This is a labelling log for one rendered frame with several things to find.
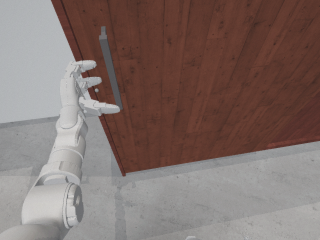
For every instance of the left robot upper arm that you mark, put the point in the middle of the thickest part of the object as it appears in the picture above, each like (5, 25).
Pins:
(50, 211)

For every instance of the robot left hand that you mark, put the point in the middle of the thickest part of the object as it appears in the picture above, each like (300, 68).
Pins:
(71, 89)

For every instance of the left robot forearm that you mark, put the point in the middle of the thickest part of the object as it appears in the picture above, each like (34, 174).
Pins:
(67, 155)

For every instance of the wardrobe door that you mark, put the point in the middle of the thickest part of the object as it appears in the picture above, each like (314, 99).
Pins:
(305, 124)
(199, 79)

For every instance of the handle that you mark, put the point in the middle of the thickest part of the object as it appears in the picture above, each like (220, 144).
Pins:
(104, 43)

